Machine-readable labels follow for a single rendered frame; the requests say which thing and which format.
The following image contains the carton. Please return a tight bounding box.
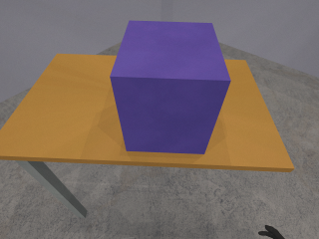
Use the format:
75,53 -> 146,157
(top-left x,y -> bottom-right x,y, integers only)
110,20 -> 231,154

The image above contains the robot right hand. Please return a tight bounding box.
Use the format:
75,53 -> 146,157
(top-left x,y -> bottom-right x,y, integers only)
258,225 -> 285,239

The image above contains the table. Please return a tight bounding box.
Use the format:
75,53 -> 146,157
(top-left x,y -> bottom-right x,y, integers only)
0,54 -> 295,218

